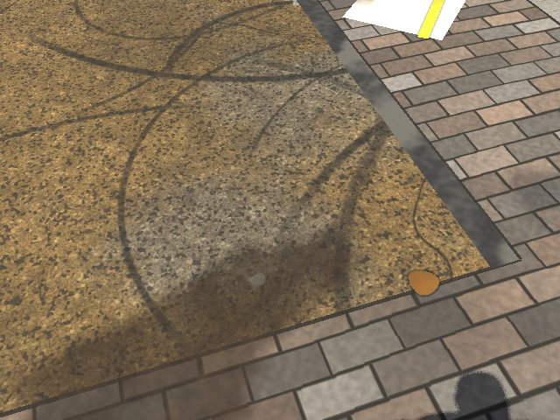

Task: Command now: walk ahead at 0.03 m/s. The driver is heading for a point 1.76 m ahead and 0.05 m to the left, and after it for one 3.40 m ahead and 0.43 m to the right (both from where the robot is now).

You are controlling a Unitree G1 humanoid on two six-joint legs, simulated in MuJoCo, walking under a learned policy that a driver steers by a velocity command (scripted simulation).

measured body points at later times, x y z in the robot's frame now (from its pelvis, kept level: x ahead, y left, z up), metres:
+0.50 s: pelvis +0.01 +0.00 +0.00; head +0.02 +0.00 +0.45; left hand +0.09 +0.26 -0.14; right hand +0.07 -0.26 -0.14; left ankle -0.01 +0.10 -0.74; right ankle +0.02 -0.13 -0.74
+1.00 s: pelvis +0.00 +0.00 +0.00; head +0.01 +0.01 +0.45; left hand +0.04 +0.25 -0.15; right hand +0.02 -0.24 -0.15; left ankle -0.01 +0.10 -0.74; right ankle +0.02 -0.13 -0.74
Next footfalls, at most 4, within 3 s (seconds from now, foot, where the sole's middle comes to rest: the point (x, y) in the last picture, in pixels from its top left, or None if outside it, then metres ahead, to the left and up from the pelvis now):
2.52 right None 0.13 -0.15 -0.77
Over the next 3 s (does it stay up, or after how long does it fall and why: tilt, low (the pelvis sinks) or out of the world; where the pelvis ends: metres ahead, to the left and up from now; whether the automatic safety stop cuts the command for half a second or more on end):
stays up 0.30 -0.05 -0.02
